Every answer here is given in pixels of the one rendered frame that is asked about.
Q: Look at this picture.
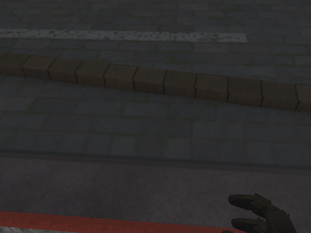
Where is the robot right hand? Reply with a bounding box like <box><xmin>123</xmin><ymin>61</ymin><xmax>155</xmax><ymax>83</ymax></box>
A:
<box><xmin>223</xmin><ymin>193</ymin><xmax>297</xmax><ymax>233</ymax></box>

